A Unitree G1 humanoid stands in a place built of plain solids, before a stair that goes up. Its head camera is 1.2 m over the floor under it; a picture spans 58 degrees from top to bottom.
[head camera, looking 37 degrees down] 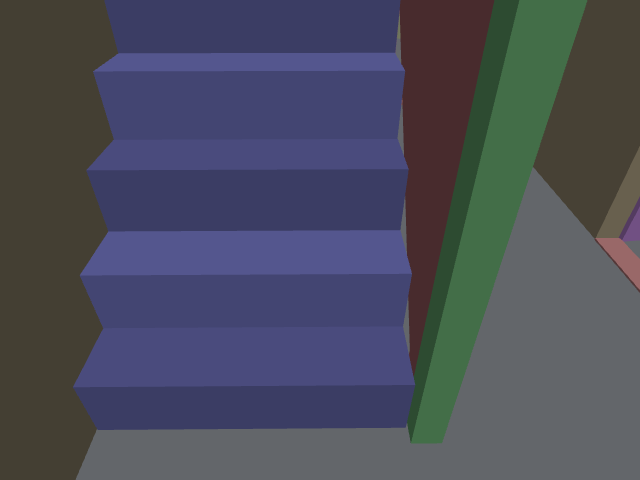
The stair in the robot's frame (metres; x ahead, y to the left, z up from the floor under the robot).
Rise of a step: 0.21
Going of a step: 0.20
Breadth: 0.90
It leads straight ahead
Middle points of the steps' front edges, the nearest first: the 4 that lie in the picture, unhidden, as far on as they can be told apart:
0.68 0.20 0.21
0.88 0.20 0.42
1.08 0.20 0.63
1.29 0.20 0.84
